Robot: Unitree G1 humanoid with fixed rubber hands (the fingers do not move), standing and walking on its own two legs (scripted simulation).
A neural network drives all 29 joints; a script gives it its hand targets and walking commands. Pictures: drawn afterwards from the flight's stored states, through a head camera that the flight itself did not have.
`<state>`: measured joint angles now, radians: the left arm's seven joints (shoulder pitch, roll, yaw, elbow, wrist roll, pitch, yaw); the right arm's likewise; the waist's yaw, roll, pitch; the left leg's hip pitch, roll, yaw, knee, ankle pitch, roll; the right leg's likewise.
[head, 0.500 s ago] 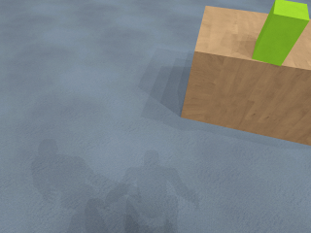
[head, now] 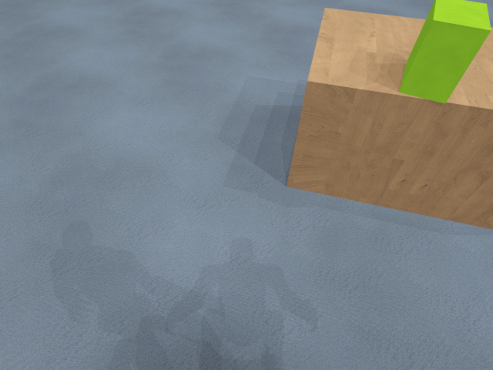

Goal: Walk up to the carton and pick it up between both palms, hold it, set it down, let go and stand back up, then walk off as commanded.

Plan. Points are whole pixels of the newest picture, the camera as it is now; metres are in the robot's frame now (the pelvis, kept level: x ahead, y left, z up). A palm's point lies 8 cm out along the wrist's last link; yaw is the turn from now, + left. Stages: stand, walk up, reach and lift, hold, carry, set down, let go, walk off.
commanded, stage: stand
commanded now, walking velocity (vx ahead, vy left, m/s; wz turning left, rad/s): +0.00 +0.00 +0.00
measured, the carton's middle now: (440, 50) +1.14 -0.68 -0.01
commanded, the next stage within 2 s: none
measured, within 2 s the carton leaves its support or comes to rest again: neither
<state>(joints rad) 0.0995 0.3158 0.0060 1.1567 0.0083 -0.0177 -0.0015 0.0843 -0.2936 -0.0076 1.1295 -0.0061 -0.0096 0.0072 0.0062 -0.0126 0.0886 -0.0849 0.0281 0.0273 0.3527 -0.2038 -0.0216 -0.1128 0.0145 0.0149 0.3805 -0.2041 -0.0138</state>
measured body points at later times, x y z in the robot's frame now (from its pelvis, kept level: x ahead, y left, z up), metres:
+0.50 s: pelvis +0.01 -0.01 +0.00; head +0.02 +0.00 +0.45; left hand +0.08 +0.28 -0.14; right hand +0.09 -0.29 -0.14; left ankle +0.00 +0.13 -0.75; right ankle +0.01 -0.11 -0.75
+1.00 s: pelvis +0.02 -0.01 +0.00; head +0.03 -0.01 +0.45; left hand +0.09 +0.28 -0.14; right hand +0.09 -0.29 -0.14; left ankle +0.00 +0.13 -0.75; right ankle +0.01 -0.11 -0.75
